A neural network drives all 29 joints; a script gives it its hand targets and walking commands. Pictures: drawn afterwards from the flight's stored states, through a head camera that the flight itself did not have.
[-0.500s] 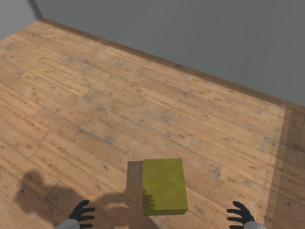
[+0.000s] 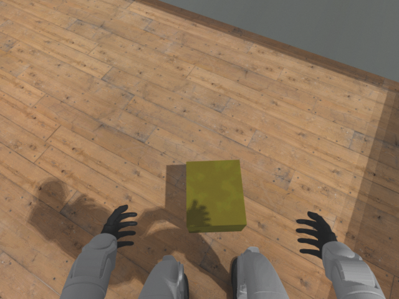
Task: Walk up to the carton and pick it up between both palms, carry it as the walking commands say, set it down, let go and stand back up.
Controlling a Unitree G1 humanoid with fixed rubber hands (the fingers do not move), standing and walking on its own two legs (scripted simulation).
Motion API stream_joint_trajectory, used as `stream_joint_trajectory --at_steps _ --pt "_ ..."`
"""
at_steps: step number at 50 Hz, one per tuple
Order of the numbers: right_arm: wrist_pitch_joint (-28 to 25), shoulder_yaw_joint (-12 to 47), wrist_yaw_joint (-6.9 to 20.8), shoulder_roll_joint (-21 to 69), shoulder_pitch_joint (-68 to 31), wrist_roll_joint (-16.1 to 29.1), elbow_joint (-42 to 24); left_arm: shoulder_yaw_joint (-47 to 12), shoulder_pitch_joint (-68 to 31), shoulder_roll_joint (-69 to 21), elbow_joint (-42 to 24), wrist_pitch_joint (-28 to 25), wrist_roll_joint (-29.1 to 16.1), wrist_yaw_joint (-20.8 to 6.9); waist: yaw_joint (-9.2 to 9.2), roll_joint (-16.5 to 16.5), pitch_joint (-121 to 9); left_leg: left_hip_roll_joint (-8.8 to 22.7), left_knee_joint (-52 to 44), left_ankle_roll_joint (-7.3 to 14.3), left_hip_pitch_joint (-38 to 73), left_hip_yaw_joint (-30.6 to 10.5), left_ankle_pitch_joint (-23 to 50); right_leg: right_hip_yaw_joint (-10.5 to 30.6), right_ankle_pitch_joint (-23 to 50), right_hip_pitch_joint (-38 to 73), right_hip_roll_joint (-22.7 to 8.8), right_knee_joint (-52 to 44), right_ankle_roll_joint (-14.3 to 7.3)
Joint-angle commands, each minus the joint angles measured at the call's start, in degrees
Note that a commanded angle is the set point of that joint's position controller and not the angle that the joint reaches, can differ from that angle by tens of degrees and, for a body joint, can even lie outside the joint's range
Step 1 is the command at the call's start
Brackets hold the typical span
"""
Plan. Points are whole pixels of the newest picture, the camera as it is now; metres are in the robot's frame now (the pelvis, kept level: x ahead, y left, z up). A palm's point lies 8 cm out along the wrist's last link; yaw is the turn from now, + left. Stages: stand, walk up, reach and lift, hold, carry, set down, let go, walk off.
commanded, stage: reach and lift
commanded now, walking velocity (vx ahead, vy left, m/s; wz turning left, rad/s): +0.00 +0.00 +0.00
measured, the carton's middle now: (214, 196) +0.48 -0.03 -0.62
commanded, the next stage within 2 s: none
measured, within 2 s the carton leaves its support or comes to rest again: neither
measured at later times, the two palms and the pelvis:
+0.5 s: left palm (134, 179) +0.39 +0.18 -0.13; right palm (301, 181) +0.37 -0.23 -0.13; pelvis -0.03 -0.02 -0.04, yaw +1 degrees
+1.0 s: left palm (145, 152) +0.48 +0.17 -0.16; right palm (293, 150) +0.47 -0.24 -0.16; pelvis -0.01 -0.01 -0.06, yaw +1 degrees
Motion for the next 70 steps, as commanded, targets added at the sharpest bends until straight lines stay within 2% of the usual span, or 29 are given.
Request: stream_joint_trajectory --at_steps 1,9,13,19,24,28,34,41,45,49,55,59,63,70 --pt "0.18 -1.79 -0.46 -5.42 -11.20 0.40 -4.45 2.42 -11.88 6.37 -3.89 0.10 -0.38 0.14 0.32 -0.89 -17.41 -2.35 -11.56 0.09 -2.31 -1.61 -5.81 1.45 -4.28 17.65 4.06 -5.54 -0.61" --pt "-0.67 -3.40 -2.38 -5.52 -29.08 0.45 3.91 4.21 -29.73 7.24 6.49 -1.28 -2.61 0.15 0.06 -1.73 -22.10 -3.29 -8.60 0.13 -7.06 -0.59 -6.63 2.13 -7.87 15.14 3.79 -5.03 -0.25" --pt "-2.95 -4.19 -3.30 -5.30 -35.78 0.40 8.37 5.59 -36.80 7.68 10.85 -3.86 -2.67 0.79 -0.31 -2.18 -26.51 -3.93 -7.12 0.13 -9.59 -0.06 -5.32 2.34 -6.66 13.55 3.98 -4.03 0.15" --pt "-7.56 -5.30 -4.65 -5.80 -44.89 0.27 11.84 8.00 -44.46 9.62 14.46 -8.87 -1.94 1.93 0.12 -2.67 -35.24 -4.61 -5.00 -0.06 -13.86 0.88 -2.66 3.19 -2.71 12.06 4.51 -1.33 1.04" --pt "-12.01 -5.89 -5.15 -6.72 -50.34 0.78 13.31 9.51 -48.41 10.81 15.27 -13.45 -2.62 2.59 0.10 -2.18 -43.20 -5.14 -3.29 -0.47 -16.48 0.89 1.98 3.44 4.04 10.99 5.12 1.47 1.16" --pt "-15.85 -6.21 -4.67 -7.60 -52.59 1.48 14.27 10.08 -49.81 10.82 15.04 -17.14 -3.66 2.83 -0.24 -1.58 -50.09 -5.63 -1.77 -1.03 -17.34 0.30 9.58 3.54 14.01 10.31 5.67 3.85 0.78" --pt "-20.80 -7.54 -3.50 -8.15 -57.46 1.92 15.84 10.74 -54.17 10.71 15.87 -21.88 -4.09 2.67 -0.32 -2.46 -56.70 -6.13 -0.25 -1.53 -22.43 -0.67 18.04 5.08 27.11 11.10 5.78 5.84 0.45" --pt "-23.19 -10.73 -2.58 -9.21 -61.90 0.87 20.00 11.92 -58.00 10.27 19.13 -23.83 -3.07 3.14 -0.92 -2.13 -60.90 -6.30 0.74 -1.94 -27.26 -1.05 21.44 5.56 32.00 8.62 5.83 6.63 0.12" --pt "-23.86 -12.22 -1.92 -9.57 -61.23 -0.07 18.30 12.37 -57.69 9.89 16.38 -24.31 -2.05 3.30 -1.33 -1.46 -66.02 -6.32 1.22 -2.41 -25.98 -1.10 25.02 5.28 35.46 9.46 5.91 7.00 -0.02" --pt "-23.69 -13.43 -0.96 -10.55 -63.37 -0.48 15.76 12.77 -60.04 9.58 13.24 -23.72 -1.12 3.34 -1.19 -0.42 -65.72 -6.11 1.87 -2.64 -25.37 -1.18 23.32 4.52 31.72 5.95 6.03 7.32 0.01" --pt "-23.32 -14.41 -0.13 -10.03 -65.38 -1.07 21.72 13.15 -63.06 7.18 17.94 -22.61 -0.38 3.58 -1.16 0.23 -54.75 -5.88 6.42 -2.70 -32.01 -1.19 11.88 3.12 15.54 -10.38 6.26 11.07 0.20" --pt "-23.45 -14.92 -0.54 -11.31 -67.81 -1.41 23.83 13.47 -65.33 7.50 19.64 -22.33 -0.30 4.39 -1.58 -0.24 -53.87 -6.29 11.73 -2.87 -35.94 -0.92 6.82 2.62 9.30 -16.73 6.45 15.94 0.19" --pt "-23.64 -13.76 -1.44 -13.03 -69.23 -0.23 23.04 12.97 -66.06 8.78 19.31 -22.26 -1.23 5.42 -1.43 -0.91 -58.68 -6.86 17.57 -3.02 -37.78 -0.27 8.02 2.12 10.96 -18.15 6.48 21.60 0.47" --pt "-23.30 -9.53 -3.33 -15.71 -71.73 4.79 18.17 9.34 -68.50 11.93 14.90 -22.44 -5.50 6.99 -1.58 -2.37 -69.01 -7.30 26.42 -2.95 -42.03 0.63 10.31 2.42 17.83 -15.67 6.05 31.10 0.80"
